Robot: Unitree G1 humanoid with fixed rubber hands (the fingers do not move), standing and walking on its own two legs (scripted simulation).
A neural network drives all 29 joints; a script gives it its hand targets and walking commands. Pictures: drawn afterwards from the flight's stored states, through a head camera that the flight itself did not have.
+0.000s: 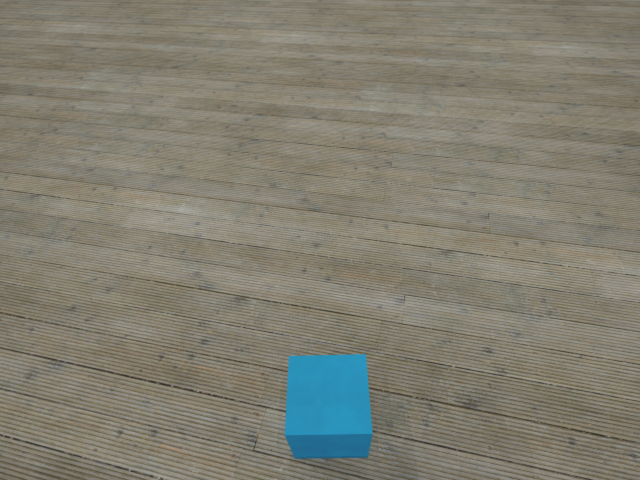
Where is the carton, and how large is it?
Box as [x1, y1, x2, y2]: [285, 354, 372, 458]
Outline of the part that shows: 365,354 289,356 285,436 295,458 367,457 372,432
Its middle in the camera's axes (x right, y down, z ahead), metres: +0.02 +0.46 +1.08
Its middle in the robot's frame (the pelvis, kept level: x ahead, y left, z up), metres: +0.41 +0.02 -0.65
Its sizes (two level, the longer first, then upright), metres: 0.210 0.200 0.250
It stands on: the floor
